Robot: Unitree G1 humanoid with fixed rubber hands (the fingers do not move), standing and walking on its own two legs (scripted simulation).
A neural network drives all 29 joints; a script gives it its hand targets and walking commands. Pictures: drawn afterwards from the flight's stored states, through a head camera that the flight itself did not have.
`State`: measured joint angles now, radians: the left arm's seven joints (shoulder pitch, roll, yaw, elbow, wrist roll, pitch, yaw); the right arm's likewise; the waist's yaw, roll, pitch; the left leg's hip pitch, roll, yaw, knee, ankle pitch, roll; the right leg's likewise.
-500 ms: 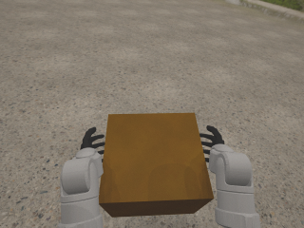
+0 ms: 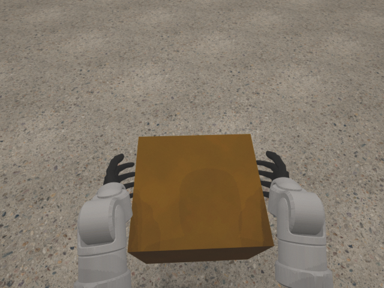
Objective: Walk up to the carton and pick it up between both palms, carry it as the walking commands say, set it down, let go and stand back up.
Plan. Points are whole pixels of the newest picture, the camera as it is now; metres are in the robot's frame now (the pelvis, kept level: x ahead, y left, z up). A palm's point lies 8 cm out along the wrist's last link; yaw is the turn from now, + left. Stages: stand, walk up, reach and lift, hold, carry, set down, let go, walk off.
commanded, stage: carry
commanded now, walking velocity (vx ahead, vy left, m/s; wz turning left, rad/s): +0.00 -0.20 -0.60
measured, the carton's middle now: (196, 201) +0.32 -0.01 -0.01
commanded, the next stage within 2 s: none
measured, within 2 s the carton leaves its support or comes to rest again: neither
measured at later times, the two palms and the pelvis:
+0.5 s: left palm (236, 208) +0.25 -0.07 +0.10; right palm out of the picture +0.15 -0.37 +0.11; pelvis -0.07 -0.13 +0.01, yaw -21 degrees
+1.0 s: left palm (356, 277) +0.14 -0.22 +0.11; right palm out of the picture -0.03 -0.48 +0.13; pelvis -0.19 -0.20 +0.02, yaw -33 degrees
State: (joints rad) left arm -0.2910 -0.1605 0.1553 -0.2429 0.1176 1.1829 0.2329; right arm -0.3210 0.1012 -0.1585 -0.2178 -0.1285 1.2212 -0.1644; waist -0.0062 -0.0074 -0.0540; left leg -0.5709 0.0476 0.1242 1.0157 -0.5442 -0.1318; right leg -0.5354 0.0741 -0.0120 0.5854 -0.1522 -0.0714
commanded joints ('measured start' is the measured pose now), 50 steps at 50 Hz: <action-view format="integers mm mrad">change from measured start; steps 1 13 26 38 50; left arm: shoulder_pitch -445 -556 -482 -445 -479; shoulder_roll -954 -978 -944 -961 -948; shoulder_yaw -721 -753 -696 -718 -718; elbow -106 18 22 -168 40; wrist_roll -438 -458 -452 -464 -420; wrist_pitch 41 57 50 15 55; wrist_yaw -411 -404 -424 -414 -409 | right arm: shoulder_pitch -458 -470 -505 -472 -452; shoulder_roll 1043 1022 1046 1052 1017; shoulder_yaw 718 626 698 736 666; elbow -88 40 2 -166 18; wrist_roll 492 462 445 497 461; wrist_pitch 0 1 -15 -25 2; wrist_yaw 343 399 366 329 395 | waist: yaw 7 5 3 4 16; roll -195 278 -363 -180 151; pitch -438 -170 -290 -462 -143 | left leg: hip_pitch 311 467 -78 108 430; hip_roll -53 331 190 -16 328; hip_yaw -6 45 55 -41 -3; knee -390 -611 120 -145 -680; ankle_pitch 61 716 -299 30 519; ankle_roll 86 116 -21 65 126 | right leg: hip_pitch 259 -215 479 419 -225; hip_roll -168 -85 -352 -195 -87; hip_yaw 343 -67 394 363 0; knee -257 521 -80 -224 615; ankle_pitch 286 -142 821 394 -83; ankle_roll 34 140 -38 5 135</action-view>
